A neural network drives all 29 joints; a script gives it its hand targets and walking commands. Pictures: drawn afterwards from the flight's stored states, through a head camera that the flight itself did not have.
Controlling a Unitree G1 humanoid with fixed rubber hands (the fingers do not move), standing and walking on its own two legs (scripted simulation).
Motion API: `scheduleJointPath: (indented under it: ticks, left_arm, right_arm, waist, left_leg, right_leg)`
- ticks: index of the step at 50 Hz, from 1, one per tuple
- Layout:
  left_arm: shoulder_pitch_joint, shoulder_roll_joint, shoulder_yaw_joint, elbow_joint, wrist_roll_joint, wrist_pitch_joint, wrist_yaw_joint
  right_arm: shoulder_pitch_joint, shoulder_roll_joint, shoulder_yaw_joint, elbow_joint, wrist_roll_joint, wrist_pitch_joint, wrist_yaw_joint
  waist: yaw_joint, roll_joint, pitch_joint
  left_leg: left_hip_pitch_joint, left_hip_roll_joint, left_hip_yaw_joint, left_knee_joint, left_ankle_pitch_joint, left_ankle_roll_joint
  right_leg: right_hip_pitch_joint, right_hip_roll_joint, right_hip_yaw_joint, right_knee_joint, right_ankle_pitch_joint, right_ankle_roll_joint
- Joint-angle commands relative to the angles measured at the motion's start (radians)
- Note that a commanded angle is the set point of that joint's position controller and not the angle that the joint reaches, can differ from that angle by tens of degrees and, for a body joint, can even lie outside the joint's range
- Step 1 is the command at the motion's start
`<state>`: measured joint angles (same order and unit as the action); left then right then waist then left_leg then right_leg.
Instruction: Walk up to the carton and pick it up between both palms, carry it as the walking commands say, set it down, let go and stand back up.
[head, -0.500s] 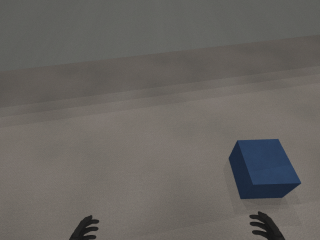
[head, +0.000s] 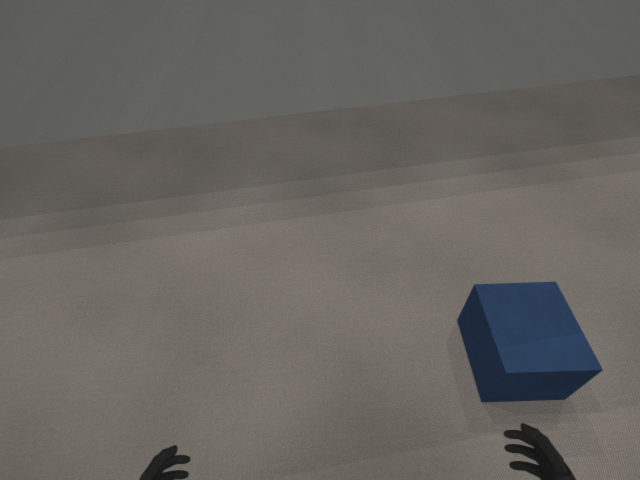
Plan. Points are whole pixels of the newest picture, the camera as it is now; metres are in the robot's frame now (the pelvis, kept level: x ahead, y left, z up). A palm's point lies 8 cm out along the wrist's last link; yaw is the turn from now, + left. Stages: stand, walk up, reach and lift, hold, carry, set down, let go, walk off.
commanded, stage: stand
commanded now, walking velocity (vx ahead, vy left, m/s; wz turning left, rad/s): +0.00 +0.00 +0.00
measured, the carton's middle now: (519, 341) +0.64 -0.57 -0.64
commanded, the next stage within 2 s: walk up in 0.94 s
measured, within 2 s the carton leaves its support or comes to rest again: neither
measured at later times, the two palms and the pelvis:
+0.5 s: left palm out of the picture +0.11 +0.26 -0.11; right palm out of the picture +0.14 -0.27 -0.08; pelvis +0.00 +0.00 +0.00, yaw +0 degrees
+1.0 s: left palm out of the picture +0.10 +0.26 -0.11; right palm out of the picture +0.12 -0.27 -0.09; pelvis -0.01 +0.00 +0.00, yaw +0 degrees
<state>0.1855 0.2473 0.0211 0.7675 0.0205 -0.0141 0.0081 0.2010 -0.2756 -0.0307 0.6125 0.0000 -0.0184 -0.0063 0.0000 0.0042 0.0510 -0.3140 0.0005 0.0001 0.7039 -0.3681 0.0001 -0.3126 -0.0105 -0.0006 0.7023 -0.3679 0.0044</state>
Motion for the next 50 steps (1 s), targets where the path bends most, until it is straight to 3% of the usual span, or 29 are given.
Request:
scheduleJointPath:
  ticks: [1, 27, 50]
  left_arm:
    - [-0.063, 0.252, 0.068, -0.065, 0.013, -0.047, 0.000]
    - [-0.075, 0.271, 0.063, 0.004, 0.000, -0.049, 0.001]
    - [-0.102, 0.273, 0.056, 0.092, 0.000, -0.047, -0.003]
  right_arm:
    - [-0.035, -0.239, -0.066, 0.002, -0.027, -0.038, -0.007]
    - [-0.048, -0.256, -0.061, 0.067, -0.021, -0.041, -0.007]
    - [-0.046, -0.252, -0.057, 0.135, -0.018, -0.042, -0.006]
  waist:
    - [-0.003, -0.015, -0.090]
    - [0.005, 0.000, -0.104]
    - [-0.006, -0.009, -0.114]
  left_leg:
    - [0.021, 0.087, -0.081, -0.108, 0.199, 0.078]
    - [0.042, 0.098, -0.096, -0.130, 0.271, 0.076]
    - [0.077, 0.107, -0.100, -0.180, 0.242, 0.067]
  right_leg:
    - [0.011, -0.081, 0.078, -0.134, 0.200, -0.079]
    - [0.039, -0.087, 0.081, -0.142, 0.270, -0.079]
    - [0.051, -0.096, 0.095, -0.210, 0.222, -0.071]
